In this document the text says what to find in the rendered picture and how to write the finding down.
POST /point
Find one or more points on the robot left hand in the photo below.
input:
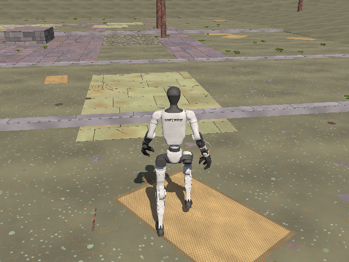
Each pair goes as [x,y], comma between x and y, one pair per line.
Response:
[149,149]

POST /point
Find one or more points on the left robot forearm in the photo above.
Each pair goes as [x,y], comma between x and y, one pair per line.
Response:
[146,141]

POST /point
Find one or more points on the robot left upper arm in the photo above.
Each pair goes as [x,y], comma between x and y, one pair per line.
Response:
[153,124]

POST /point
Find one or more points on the robot right hand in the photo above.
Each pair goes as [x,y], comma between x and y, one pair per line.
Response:
[207,161]

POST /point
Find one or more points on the left robot shin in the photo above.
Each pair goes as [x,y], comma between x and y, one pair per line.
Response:
[160,206]

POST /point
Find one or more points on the robot right upper arm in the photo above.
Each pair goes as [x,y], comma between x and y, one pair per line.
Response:
[194,124]

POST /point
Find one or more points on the right robot shin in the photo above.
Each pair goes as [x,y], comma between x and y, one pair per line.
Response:
[188,184]

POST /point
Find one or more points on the right robot forearm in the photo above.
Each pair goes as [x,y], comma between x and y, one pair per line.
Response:
[202,147]

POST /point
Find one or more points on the robot shin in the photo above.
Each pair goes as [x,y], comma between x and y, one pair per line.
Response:
[188,184]
[160,206]

